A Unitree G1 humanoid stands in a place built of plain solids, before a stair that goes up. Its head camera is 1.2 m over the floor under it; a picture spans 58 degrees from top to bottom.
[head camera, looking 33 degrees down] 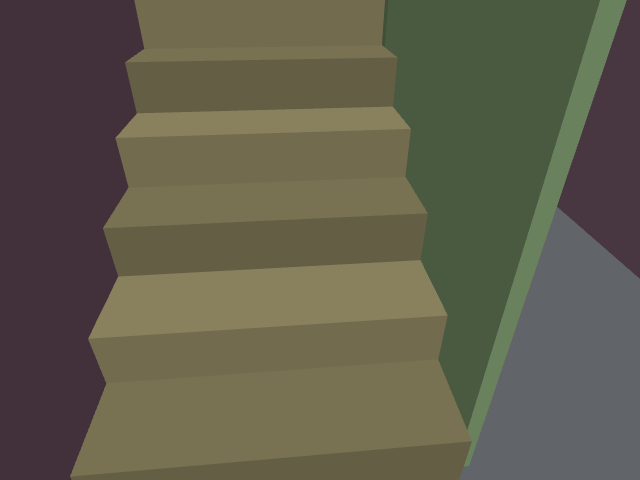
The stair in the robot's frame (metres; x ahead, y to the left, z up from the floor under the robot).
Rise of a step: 0.18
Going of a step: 0.27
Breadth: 0.98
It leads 5 degrees to the left of straight ahead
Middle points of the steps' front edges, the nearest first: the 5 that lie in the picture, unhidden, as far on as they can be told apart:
0.60 0.10 0.18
0.86 0.13 0.36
1.13 0.15 0.54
1.40 0.18 0.72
1.66 0.20 0.90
